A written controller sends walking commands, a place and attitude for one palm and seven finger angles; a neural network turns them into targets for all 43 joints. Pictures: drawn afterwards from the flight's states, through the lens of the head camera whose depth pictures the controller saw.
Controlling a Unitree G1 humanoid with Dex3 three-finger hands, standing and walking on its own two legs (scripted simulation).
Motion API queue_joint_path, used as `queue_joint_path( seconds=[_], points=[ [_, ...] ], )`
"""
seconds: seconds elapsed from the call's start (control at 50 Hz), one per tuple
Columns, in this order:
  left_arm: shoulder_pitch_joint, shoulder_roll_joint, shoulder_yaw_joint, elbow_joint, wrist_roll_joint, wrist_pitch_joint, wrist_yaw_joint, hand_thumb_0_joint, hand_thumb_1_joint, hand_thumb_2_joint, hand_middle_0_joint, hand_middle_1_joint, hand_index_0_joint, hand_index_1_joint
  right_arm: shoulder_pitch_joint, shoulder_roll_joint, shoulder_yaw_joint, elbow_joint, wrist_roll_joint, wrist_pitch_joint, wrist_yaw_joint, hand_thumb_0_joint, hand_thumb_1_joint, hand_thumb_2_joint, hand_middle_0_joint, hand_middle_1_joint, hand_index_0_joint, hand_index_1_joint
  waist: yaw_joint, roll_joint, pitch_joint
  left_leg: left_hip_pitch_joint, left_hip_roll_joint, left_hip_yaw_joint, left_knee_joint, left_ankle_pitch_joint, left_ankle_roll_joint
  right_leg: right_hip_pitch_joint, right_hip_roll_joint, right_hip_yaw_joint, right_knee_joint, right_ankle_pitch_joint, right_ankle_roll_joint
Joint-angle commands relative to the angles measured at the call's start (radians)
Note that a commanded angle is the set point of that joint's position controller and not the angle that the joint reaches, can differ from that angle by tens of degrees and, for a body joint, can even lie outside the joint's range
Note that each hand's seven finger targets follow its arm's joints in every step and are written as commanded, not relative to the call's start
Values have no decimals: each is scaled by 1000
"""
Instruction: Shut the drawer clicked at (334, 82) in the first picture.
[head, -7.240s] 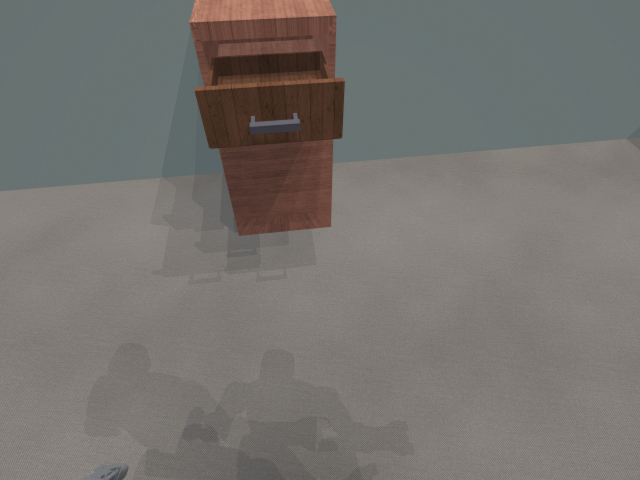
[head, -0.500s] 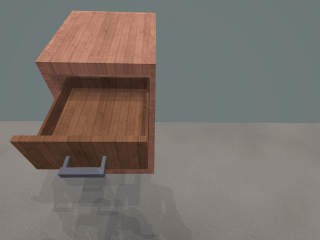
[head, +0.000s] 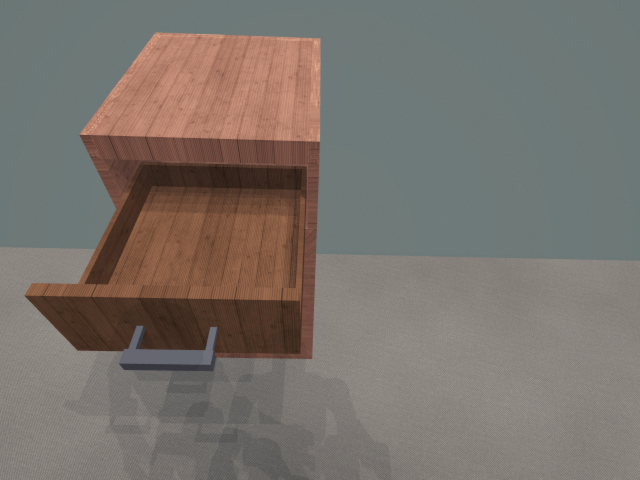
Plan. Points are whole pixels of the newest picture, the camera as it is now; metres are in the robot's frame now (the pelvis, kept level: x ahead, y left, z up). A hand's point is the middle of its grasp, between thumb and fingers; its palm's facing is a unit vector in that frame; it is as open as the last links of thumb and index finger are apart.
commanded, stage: look again from close up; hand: left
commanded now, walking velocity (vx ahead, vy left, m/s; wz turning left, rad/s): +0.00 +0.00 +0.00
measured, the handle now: (172, 346) +0.29 +0.23 -0.04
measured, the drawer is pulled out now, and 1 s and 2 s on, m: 0.29 0.27 0.27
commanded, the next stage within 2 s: raise the hand and make a fist in 0.50 s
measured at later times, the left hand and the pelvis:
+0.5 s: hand out of the picture -0.01 +0.16 -0.18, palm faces +0.03 -0.98 -0.19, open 7.4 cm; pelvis +0.01 -0.01 +0.00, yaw +0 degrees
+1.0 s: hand out of the picture +0.12 +0.14 -0.03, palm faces +0.06 -1.00 -0.03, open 6.2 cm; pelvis -0.05 -0.02 -0.08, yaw +2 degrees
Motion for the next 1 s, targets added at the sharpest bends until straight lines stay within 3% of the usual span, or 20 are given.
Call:
queue_joint_path(
  seconds=[0.0,0.56,0.58,0.6,0.62,0.64,0.66,0.68,0.7,0.72,0.74,0.76,0.8,0.82,0.86,0.88,0.92,0.94,0.96,0.98],
  points=[
    [78,101,17,-19,-3,-6,8,0,900,900,-200,-300,-200,-300,46,-110,-10,-22,-3,-14,0,0,-900,-900,200,300,200,300,-7,21,38,92,75,-77,-60,192,43,-133,-78,46,-93,239,-19],
    [111,83,18,-4,-4,-8,12,0,900,900,-200,-300,-200,-300,88,-83,-7,3,0,-10,-6,0,-900,-900,200,300,200,300,-6,-2,47,94,70,-63,-42,223,38,-114,-79,38,-93,327,-23],
    [154,91,13,2,12,-38,47,0,900,900,-200,-300,-200,-300,-4,-110,-14,-85,2,-19,7,0,-900,-900,200,300,200,300,17,1,118,-16,63,-29,192,221,9,-197,-134,147,-136,713,12],
    [-586,301,75,-1578,-195,-249,37,0,900,900,-220,-322,-220,-322,67,-270,-44,-402,34,-164,-39,0,-900,-900,200,300,200,300,-122,205,-380,277,-23,-13,31,372,57,-84,-43,11,31,691,-32],
    [-171,220,93,-1302,-110,-202,96,0,900,900,-240,-343,-240,-343,3,-179,-29,-344,24,-254,-70,0,-900,-900,200,300,200,300,-16,367,-404,388,21,-40,-12,510,61,-141,15,-14,133,440,-49],
    [97,59,14,-1190,-138,-73,128,0,900,900,-260,-365,-260,-365,12,-150,-51,-358,60,-293,-59,0,-900,-900,200,300,200,300,-44,280,-252,290,37,-67,-21,550,59,-269,28,-77,166,213,-27],
    [117,-74,-71,-1160,-149,-53,104,0,900,900,-280,-387,-280,-387,40,-150,-47,-336,64,-305,-50,0,-900,-900,200,300,200,300,-55,178,-173,210,24,-64,32,473,55,-298,21,-81,144,183,-20],
    [78,-56,-66,-1234,-166,-88,81,0,900,900,-300,-408,-300,-408,5,-174,-61,-395,55,-319,-53,0,-900,-900,200,300,200,300,-56,93,-98,106,14,-75,77,326,52,-331,15,-91,100,215,-12],
    [84,1,-19,-1207,-150,-129,65,0,900,900,-320,-430,-320,-430,11,-203,-75,-411,33,-327,-53,0,-900,-900,200,300,200,300,-92,-27,-106,34,-8,-69,132,220,56,-383,18,-92,91,248,-7],
    [133,-25,-12,-1159,-147,-179,40,0,900,900,-340,-452,-340,-452,13,-200,-77,-447,11,-329,-51,0,-900,-900,200,300,200,300,-94,-123,-95,-45,-23,-75,184,179,57,-441,24,-101,128,254,0],
    [255,-53,-1,-1078,-143,-225,1,0,900,900,-360,-473,-360,-473,-6,-192,-85,-480,10,-329,-42,0,-900,-900,200,300,200,300,-55,-138,-95,-100,-34,-69,225,193,50,-463,27,-103,174,293,-5],
    [318,-62,30,-1014,-161,-290,-49,0,900,900,-380,-495,-380,-495,-25,-186,-95,-497,2,-323,-30,0,-900,-900,200,300,200,300,-25,-231,-140,-178,-28,-67,275,182,35,-494,29,-101,244,323,0],
    [391,-76,60,-974,-213,-432,-178,0,900,900,-420,-538,-420,-538,-79,-180,-108,-552,4,-314,-8,0,-900,-900,200,300,200,300,22,-280,-154,-342,-32,-63,355,98,17,-540,24,-78,349,323,6],
    [319,-28,85,-1060,-228,-500,-220,0,900,900,-440,-560,-440,-560,-89,-190,-111,-588,2,-320,-4,0,-900,-900,200,300,200,300,24,-219,-226,-384,-36,-57,398,66,20,-551,18,-53,393,293,4],
    [191,77,144,-1275,-241,-621,-284,0,900,900,-480,-603,-480,-603,-83,-179,-115,-643,-2,-329,6,0,-900,-900,200,300,200,300,37,61,-369,-342,-38,-39,466,83,23,-587,16,-9,461,248,-19],
    [192,104,173,-1297,-244,-664,-302,0,900,900,-500,-625,-500,-625,-76,-164,-112,-650,-3,-329,8,0,-900,-900,200,300,200,300,28,107,-388,-346,-32,-39,502,80,25,-624,20,-3,484,211,-27],
    [176,111,210,-1315,-266,-691,-302,0,900,900,-540,-668,-540,-668,-86,-160,-113,-671,0,-314,-1,0,-900,-900,200,300,200,300,11,64,-371,-406,-26,-47,553,24,34,-672,23,12,499,138,-25],
    [161,126,227,-1266,-265,-656,-293,0,900,900,-560,-690,-560,-690,-94,-164,-110,-673,8,-294,-3,0,-900,-900,200,300,200,300,0,69,-293,-479,-24,-53,552,-97,30,-727,27,22,478,-41,-28],
    [124,82,172,-1321,-277,-630,-293,0,900,900,-580,-712,-580,-712,-110,-165,-98,-714,17,-286,-9,0,-900,-900,200,300,200,300,-11,62,-238,-504,-24,-57,561,-147,36,-751,21,43,449,-112,-28],
    [99,101,173,-1348,-280,-601,-290,0,900,900,-600,-733,-600,-733,-102,-168,-96,-722,23,-279,-17,0,-900,-900,200,300,200,300,-21,51,-246,-497,-20,-58,571,-156,43,-742,19,66,424,-130,-25]
  ],
)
